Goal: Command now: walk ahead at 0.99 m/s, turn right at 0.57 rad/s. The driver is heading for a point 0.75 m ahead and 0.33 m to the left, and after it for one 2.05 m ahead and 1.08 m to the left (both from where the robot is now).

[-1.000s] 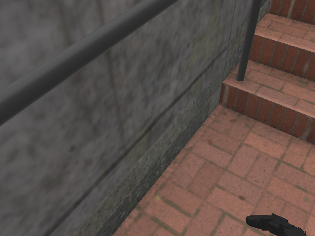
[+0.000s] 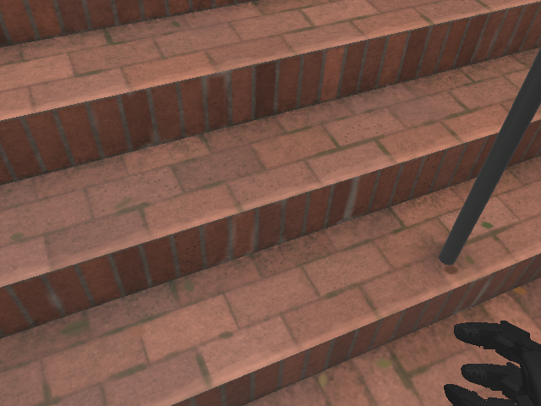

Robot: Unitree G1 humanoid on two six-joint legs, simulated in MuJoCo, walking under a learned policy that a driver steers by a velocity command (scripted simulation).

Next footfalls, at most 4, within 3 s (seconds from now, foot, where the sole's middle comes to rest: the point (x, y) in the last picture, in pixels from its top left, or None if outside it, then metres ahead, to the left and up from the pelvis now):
0.36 right None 0.46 -0.10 -0.74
0.74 left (244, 309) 0.64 0.14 -0.57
1.06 right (266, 153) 0.98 0.13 -0.40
1.50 left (62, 86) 0.95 0.59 -0.23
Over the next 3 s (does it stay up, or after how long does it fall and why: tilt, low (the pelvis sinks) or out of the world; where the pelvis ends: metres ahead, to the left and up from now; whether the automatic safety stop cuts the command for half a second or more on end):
stays up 1.04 0.49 0.53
